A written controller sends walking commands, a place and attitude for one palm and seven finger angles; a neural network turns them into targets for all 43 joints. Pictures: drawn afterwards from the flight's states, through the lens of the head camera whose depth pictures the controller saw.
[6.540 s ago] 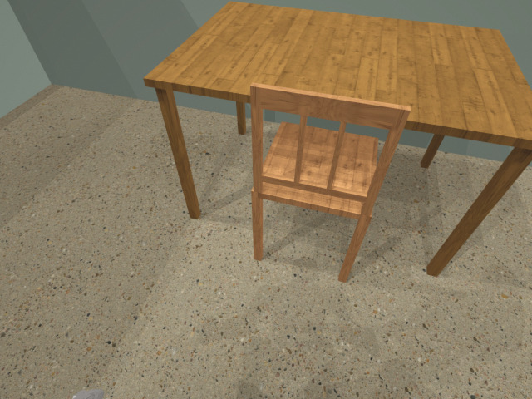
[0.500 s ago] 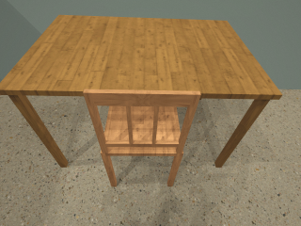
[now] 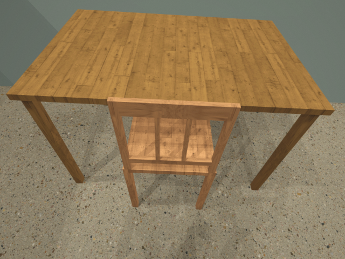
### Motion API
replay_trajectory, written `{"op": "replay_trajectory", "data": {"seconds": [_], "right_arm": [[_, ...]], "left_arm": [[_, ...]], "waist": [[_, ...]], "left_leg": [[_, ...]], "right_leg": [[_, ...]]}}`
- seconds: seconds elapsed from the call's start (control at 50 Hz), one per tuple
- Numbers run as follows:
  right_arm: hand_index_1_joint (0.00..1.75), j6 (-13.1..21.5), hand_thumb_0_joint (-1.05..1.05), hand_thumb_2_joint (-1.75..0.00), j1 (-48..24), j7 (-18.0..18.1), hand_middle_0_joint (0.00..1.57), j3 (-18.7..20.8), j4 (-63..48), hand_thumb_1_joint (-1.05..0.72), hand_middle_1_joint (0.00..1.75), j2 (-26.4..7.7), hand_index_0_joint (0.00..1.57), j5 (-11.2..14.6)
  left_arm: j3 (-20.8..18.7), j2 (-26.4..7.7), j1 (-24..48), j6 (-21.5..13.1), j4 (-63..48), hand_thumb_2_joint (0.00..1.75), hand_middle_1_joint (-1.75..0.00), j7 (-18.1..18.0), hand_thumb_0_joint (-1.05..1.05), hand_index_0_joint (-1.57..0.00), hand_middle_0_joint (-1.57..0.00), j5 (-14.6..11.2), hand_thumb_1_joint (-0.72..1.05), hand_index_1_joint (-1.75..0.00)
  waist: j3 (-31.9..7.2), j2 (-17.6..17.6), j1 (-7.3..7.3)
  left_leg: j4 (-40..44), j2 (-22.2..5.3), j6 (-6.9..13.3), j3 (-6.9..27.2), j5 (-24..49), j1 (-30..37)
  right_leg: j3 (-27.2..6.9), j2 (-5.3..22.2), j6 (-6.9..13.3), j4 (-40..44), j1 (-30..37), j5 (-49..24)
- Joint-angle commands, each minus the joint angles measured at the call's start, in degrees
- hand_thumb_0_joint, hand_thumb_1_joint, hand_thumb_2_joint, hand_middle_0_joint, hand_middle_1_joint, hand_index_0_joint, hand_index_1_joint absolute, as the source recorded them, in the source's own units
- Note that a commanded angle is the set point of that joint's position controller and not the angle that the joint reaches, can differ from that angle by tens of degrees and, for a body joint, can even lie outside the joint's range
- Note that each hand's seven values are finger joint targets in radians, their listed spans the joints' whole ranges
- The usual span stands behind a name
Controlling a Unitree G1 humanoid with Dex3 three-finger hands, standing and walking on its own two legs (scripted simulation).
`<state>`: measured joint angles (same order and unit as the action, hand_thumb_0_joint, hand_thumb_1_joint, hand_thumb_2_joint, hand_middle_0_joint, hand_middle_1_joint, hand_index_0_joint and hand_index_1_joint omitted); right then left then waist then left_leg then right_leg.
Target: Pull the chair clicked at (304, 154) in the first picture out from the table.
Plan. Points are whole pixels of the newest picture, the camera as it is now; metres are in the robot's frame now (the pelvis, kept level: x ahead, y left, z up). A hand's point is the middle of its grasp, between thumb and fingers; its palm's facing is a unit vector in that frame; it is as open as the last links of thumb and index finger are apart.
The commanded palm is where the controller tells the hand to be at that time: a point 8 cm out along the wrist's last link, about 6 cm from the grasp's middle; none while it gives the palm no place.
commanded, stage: look again from close up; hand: left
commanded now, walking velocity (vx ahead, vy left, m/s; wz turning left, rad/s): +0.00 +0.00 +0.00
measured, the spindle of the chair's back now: (157, 139) +0.52 +0.10 -0.12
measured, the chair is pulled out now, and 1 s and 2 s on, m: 0.00 0.00 0.00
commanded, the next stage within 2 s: shuffle to correct the standing spot in 0.04 s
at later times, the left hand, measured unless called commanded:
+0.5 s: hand out of the picture -0.03 +0.12 -0.18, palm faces +0.02 -0.98 -0.19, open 7.4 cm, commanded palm none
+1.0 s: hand out of the picture +0.08 +0.06 -0.18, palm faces +0.09 -0.97 -0.22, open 7.3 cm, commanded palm none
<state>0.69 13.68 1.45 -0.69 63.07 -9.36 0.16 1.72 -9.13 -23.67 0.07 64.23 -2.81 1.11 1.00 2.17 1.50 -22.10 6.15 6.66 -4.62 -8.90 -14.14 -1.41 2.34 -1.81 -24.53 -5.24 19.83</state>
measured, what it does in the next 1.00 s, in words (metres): steps to the right: right foot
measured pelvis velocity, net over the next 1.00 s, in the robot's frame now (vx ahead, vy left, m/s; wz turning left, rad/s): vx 0.08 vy -0.13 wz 0.06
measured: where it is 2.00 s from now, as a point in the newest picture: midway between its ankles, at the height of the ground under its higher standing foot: outside the picture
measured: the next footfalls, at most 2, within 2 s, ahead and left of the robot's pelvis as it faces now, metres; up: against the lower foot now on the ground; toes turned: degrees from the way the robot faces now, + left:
right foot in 0.96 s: +0.15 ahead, -0.25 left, +0.00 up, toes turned +1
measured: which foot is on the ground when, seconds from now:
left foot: down 0.00-1.00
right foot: down 0.00-0.70, up 0.72-0.94, down 0.96-1.00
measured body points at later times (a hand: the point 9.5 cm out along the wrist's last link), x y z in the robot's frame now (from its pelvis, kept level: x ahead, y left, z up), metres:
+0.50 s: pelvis +0.02 -0.05 +0.00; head +0.03 -0.05 +0.44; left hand -0.03 +0.17 -0.16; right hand +0.00 -0.27 -0.16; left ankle +0.03 +0.04 -0.74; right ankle -0.07 -0.14 -0.74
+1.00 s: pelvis +0.08 -0.13 -0.01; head +0.10 -0.12 +0.44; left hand +0.08 +0.11 -0.17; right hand +0.10 -0.34 -0.17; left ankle +0.06 +0.02 -0.74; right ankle +0.12 -0.26 -0.74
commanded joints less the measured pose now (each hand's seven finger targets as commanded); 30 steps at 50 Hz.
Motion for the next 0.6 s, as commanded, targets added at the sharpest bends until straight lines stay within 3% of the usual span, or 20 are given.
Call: {"op": "replay_trajectory", "data": {"seconds": [0.0, 0.06, 0.12, 0.16, 0.26, 0.3, 0.36, 0.42, 0.44, 0.46, 0.48, 0.5, 0.54, 0.58], "right_arm": [[0.30, 1.1, 0.00, -0.90, 2.9, 0.3, 0.20, 1.1, -1.3, -0.90, 0.30, -6.7, 0.20, 0.1], [0.30, 1.1, 0.00, -0.90, 2.6, 0.4, 0.20, 1.1, -1.1, -0.90, 0.30, -6.5, 0.20, 0.1], [0.30, 1.3, 0.00, -0.90, 2.9, 0.4, 0.20, 0.9, -0.9, -0.90, 0.30, -6.2, 0.20, 0.1], [0.30, 1.2, 0.00, -0.90, 3.3, 0.5, 0.20, 0.9, -0.3, -0.90, 0.30, -5.5, 0.20, 0.0], [0.30, 0.5, 0.00, -0.90, 4.1, 0.7, 0.20, 1.8, 0.1, -0.90, 0.30, -7.1, 0.20, -0.5], [0.30, 0.4, 0.00, -0.90, 4.9, 0.9, 0.20, 2.3, -0.1, -0.90, 0.30, -7.6, 0.20, -0.7], [0.30, 0.5, 0.00, -0.90, 5.8, 1.1, 0.20, 2.7, -0.5, -0.90, 0.30, -7.8, 0.20, -0.8], [0.30, 0.8, 0.00, -0.90, 4.7, 1.0, 0.20, 2.5, -1.1, -0.90, 0.30, -6.4, 0.20, -0.8], [0.30, 0.9, 0.00, -0.90, 3.9, 1.0, 0.20, 2.4, -1.4, -0.90, 0.30, -5.3, 0.20, -0.7], [0.30, 1.1, 0.00, -0.90, 3.2, 0.9, 0.20, 2.1, -1.7, -0.90, 0.30, -4.4, 0.20, -0.8], [0.30, 1.4, 0.00, -0.90, 2.4, 0.8, 0.20, 1.6, -2.1, -0.90, 0.30, -2.8, 0.20, -0.8], [0.30, 1.4, 0.00, -0.90, 1.1, 0.8, 0.20, 1.5, -2.7, -0.90, 0.30, -2.2, 0.20, -1.0], [0.30, 1.3, 0.00, -0.90, 0.1, 1.0, 0.20, 1.5, -2.8, -0.90, 0.30, -1.5, 0.20, -1.1], [0.30, 1.3, 0.00, -0.90, 0.1, 1.1, 0.20, 1.5, -2.9, -0.90, 0.30, -1.2, 0.20, -0.9]], "left_arm": [[-0.9, -4.5, -5.6, -0.9, -0.7, 0.90, -0.30, -0.2, 0.00, -0.20, -0.20, 0.0, 0.90, -0.30], [-0.9, -4.4, -5.6, -0.8, -0.6, 0.90, -0.30, -0.2, 0.00, -0.20, -0.20, 0.1, 0.90, -0.30], [-1.0, -4.3, -5.7, -1.0, -0.6, 0.90, -0.30, -0.3, 0.00, -0.20, -0.20, -0.1, 0.90, -0.30], [-0.8, -3.4, -5.6, -0.9, -0.1, 0.90, -0.30, -0.2, 0.00, -0.20, -0.20, -0.2, 0.90, -0.30], [-1.3, -3.1, -5.5, -0.1, -0.2, 0.90, -0.30, 0.4, 0.00, -0.20, -0.20, 0.4, 0.90, -0.30], [-1.6, -3.0, -5.5, 0.1, -0.5, 0.90, -0.30, 0.6, 0.00, -0.20, -0.20, 0.6, 0.90, -0.30], [-1.9, -2.6, -5.1, 0.1, -1.0, 0.90, -0.30, 1.0, 0.00, -0.20, -0.20, 0.7, 0.90, -0.30], [-2.1, -2.6, -6.5, -0.5, -0.8, 0.90, -0.30, 1.1, 0.00, -0.20, -0.20, 0.5, 0.90, -0.30], [-2.3, -3.2, -6.6, -0.7, -0.9, 0.90, -0.30, 1.1, 0.00, -0.20, -0.20, 0.3, 0.90, -0.30], [-2.5, -3.7, -7.1, -0.8, -0.7, 0.90, -0.30, 0.8, 0.00, -0.20, -0.20, 0.3, 0.90, -0.30], [-2.8, -4.8, -8.0, -1.0, -0.5, 0.90, -0.30, 0.5, 0.00, -0.20, -0.20, 0.2, 0.90, -0.30], [-2.8, -4.8, -8.8, -1.3, -0.4, 0.90, -0.30, 0.2, 0.00, -0.20, -0.20, 0.3, 0.90, -0.30], [-2.8, -4.3, -9.6, -1.4, -0.4, 0.90, -0.30, 0.0, 0.00, -0.20, -0.20, 0.6, 0.90, -0.30], [-2.9, -4.9, -8.3, -1.4, -0.6, 0.90, -0.30, -0.1, 0.00, -0.20, -0.20, 0.9, 0.90, -0.30]], "waist": [[2.5, -1.3, -1.15], [3.6, -1.5, -1.02], [2.0, -1.6, -0.88], [2.9, -0.2, -1.27], [5.0, -3.6, -1.34], [4.5, -5.4, -1.32], [3.1, -4.3, -1.13], [2.1, -2.3, -0.17], [3.5, 1.3, 0.06], [3.8, 4.6, 0.29], [3.2, 9.3, 0.39], [4.6, 11.0, 0.78], [4.9, 6.1, 0.85], [4.8, 2.7, -0.33]], "left_leg": [[6.6, -11.6, -2.8, 13.1, -2.4, 6.3], [6.4, -11.5, -2.8, 12.8, -2.4, 5.4], [5.7, -11.5, -2.8, 12.6, -0.2, 6.6], [5.4, -11.6, -2.7, 12.5, -3.3, 6.2], [9.7, -15.4, -0.7, 18.3, -19.0, 2.8], [10.1, -17.0, 0.7, 20.7, -20.1, 2.7], [8.6, -18.6, 2.5, 21.7, -18.0, 0.9], [3.3, -15.1, 0.6, 16.6, -12.2, -3.5], [-0.4, -12.9, -0.6, 12.9, -8.4, -6.4], [-6.4, -9.6, -2.0, 7.2, -4.7, -9.4], [-12.7, -6.7, -3.2, 2.3, -5.0, -12.0], [-18.1, -6.0, -3.6, 0.4, -12.4, -14.9], [-26.4, -6.9, -3.5, -0.4, -20.0, -18.5], [-24.0, -7.3, -3.6, -1.2, -21.0, -17.3]], "right_leg": [[-2.0, 2.7, 3.0, 3.8, -8.4, -3.9], [-1.9, 2.8, 2.9, 4.1, -8.5, -3.9], [-1.9, 3.0, 2.9, 4.1, -7.9, -4.8], [-1.6, 2.4, 2.9, 4.5, -8.1, -3.1], [1.5, -0.1, 3.4, -1.5, -11.0, 3.6], [2.1, -0.7, 3.7, -4.4, -12.6, 4.6], [2.3, -0.7, 4.1, -5.9, -12.2, 4.5], [1.0, 0.9, 4.8, 1.4, -5.8, 0.7], [-0.2, 1.8, 5.4, 3.9, -3.4, -0.5], [-3.4, 4.3, 6.3, 6.3, -0.7, -3.2], [-6.6, 7.9, 7.8, 7.6, 2.2, -12.3], [-8.3, 10.8, 10.1, 7.1, 3.4, -26.6], [-7.4, 12.5, 13.8, 3.6, 6.5, -46.4], [-5.0, 11.4, 14.8, 0.1, 7.2, -55.8]]}}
